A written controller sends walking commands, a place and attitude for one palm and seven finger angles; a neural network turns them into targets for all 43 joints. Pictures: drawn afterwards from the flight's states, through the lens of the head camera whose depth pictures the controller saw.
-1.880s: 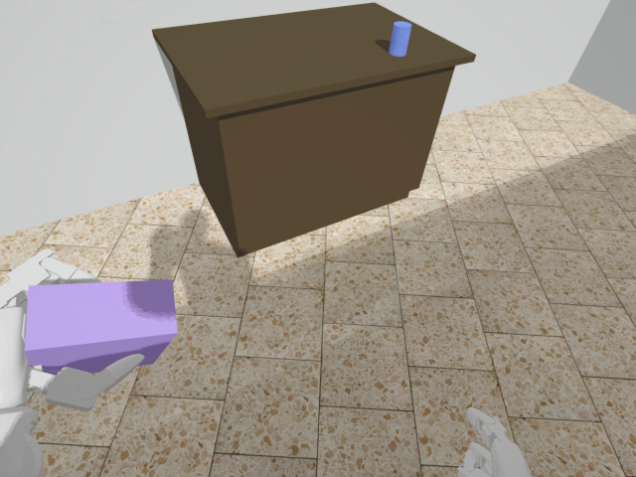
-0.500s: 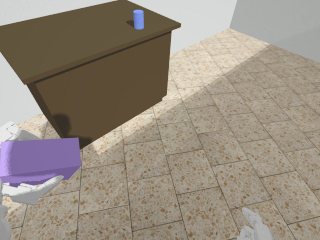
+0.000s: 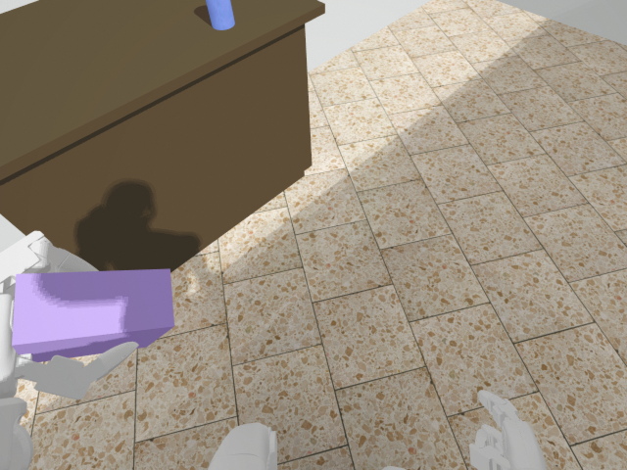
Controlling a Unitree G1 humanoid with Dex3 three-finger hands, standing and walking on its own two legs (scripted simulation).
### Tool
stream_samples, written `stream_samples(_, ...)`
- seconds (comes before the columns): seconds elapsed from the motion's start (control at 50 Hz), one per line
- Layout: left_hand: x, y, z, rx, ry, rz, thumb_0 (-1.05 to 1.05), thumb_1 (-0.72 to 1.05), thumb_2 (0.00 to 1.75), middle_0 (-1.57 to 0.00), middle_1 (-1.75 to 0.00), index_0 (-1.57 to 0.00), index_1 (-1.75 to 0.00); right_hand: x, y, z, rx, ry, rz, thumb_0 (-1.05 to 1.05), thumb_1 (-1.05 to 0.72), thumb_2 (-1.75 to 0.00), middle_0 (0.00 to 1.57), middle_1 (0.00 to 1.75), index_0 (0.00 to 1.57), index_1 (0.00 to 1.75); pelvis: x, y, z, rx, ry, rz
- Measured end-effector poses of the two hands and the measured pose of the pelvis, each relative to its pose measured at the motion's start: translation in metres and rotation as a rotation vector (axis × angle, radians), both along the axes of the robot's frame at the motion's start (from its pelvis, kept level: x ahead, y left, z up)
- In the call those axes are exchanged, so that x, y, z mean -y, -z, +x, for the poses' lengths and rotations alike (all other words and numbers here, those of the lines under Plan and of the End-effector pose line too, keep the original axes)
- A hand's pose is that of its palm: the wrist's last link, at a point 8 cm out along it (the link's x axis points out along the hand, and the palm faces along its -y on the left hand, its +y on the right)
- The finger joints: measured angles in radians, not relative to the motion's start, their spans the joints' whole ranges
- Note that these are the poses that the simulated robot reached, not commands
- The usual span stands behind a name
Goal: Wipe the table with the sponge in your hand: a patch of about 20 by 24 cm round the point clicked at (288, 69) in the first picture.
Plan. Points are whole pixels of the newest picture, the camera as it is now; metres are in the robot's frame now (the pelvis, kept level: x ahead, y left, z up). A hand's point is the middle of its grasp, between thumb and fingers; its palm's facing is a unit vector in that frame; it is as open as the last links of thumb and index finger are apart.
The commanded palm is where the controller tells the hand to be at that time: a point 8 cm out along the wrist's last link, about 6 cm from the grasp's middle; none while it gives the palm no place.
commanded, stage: walk to a spot facing it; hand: left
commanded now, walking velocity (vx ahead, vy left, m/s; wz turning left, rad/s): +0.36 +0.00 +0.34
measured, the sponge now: (115, 316) +0.24 +0.19 +0.14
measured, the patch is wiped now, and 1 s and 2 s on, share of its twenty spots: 0.00 0.00 0.00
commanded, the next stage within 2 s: turn to face it in 0.38 s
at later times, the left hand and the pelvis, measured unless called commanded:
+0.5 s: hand (89, 195) +0.34 +0.23 +0.20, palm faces +0.49 -0.76 -0.44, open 9.5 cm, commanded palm +0.29 +0.27 +0.19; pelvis +0.16 -0.02 +0.00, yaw +7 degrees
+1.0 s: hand (108, 168) +0.38 +0.23 +0.19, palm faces +0.58 -0.69 -0.44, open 9.5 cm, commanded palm +0.31 +0.25 +0.19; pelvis +0.23 -0.06 +0.00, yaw +15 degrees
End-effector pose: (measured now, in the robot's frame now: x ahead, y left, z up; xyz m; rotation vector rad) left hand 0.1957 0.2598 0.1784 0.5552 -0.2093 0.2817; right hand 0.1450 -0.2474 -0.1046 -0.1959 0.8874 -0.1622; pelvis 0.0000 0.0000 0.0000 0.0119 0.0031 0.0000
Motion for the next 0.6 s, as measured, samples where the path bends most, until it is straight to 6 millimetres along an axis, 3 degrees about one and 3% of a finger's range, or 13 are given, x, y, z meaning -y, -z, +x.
stream_samples(0.08,0.004,-0.021,0.023,0.055,0.047,0.056,0.0,-0.43,0.97,-0.82,-1.33,-0.82,-1.32,0.016,-0.022,0.032,0.017,0.007,-0.06,0.01,-0.91,-0.9,0.2,0.3,0.2,0.3,0.004,-0.006,0.03,-0.01,-0.007,0.009)
stream_samples(0.16,-0.009,-0.034,0.044,0.154,0.033,0.076,0.0,-0.43,0.97,-0.82,-1.33,-0.82,-1.32,0.015,-0.033,0.069,0.052,-0.004,-0.1,0.01,-0.91,-0.9,0.2,0.3,0.2,0.3,0.0,-0.002,0.065,-0.004,-0.018,0.014)
stream_samples(0.24,-0.028,-0.025,0.069,0.233,-0.01,0.057,0.0,-0.43,0.97,-0.82,-1.33,-0.82,-1.32,0.002,-0.028,0.109,0.133,0.021,-0.091,0.01,-0.91,-0.9,0.2,0.3,0.2,0.3,-0.01,0.013,0.097,0.031,-0.012,0.016)
stream_samples(0.32,-0.039,-0.013,0.094,0.195,-0.072,-0.01,0.0,-0.43,0.97,-0.82,-1.33,-0.82,-1.32,-0.029,-0.028,0.139,0.155,-0.037,0.002,0.01,-0.91,-0.9,0.2,0.3,0.2,0.3,-0.005,0.008,0.116,0.034,-0.05,-0.002)
stream_samples(0.4,-0.026,-0.017,0.1,0.176,-0.088,-0.036,0.0,-0.43,0.98,-0.82,-1.33,-0.82,-1.32,-0.053,-0.028,0.161,0.154,-0.112,0.077,0.01,-0.9,-0.9,0.2,0.3,0.2,0.3,0.005,0.0,0.133,0.026,-0.073,-0.015)
stream_samples(0.46,-0.01,-0.027,0.098,0.169,-0.094,-0.013,0.0,-0.44,0.98,-0.82,-1.33,-0.82,-1.32,-0.06,-0.025,0.176,0.144,-0.162,0.117,0.01,-0.9,-0.9,0.2,0.3,0.2,0.3,0.015,-0.003,0.149,0.02,-0.097,-0.021)
stream_samples(0.54,0.005,-0.033,0.101,0.152,-0.163,0.052,0.0,-0.44,0.98,-0.81,-1.33,-0.82,-1.32,-0.053,-0.01,0.2,0.113,-0.217,0.152,0.01,-0.9,-0.9,0.21,0.3,0.21,0.3,0.036,0.0,0.172,0.017,-0.133,-0.02)
stream_samples(0.6,0.011,-0.025,0.11,0.133,-0.238,0.058,0.0,-0.44,0.98,-0.81,-1.33,-0.82,-1.32,-0.036,0.006,0.221,0.085,-0.246,0.145,0.01,-0.9,-0.9,0.21,0.3,0.21,0.3,0.05,0.008,0.187,0.024,-0.163,-0.01)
